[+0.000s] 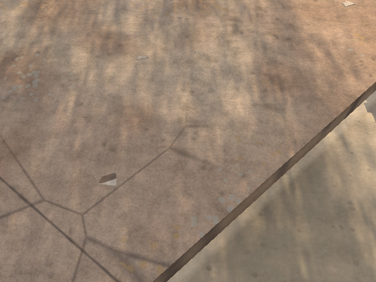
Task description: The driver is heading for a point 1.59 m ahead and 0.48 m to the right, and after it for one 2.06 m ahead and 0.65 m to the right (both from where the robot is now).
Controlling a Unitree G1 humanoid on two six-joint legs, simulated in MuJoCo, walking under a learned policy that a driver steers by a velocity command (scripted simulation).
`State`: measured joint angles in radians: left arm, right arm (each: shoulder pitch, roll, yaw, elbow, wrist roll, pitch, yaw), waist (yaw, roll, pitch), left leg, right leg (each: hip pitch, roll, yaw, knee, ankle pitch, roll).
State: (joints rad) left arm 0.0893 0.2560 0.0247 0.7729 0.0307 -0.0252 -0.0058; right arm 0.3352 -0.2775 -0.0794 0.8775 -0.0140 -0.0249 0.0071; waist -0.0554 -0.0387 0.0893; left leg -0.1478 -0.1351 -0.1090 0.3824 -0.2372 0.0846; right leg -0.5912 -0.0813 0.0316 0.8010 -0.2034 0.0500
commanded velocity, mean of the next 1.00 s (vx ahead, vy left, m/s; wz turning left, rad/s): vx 0.06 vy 0.00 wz -0.27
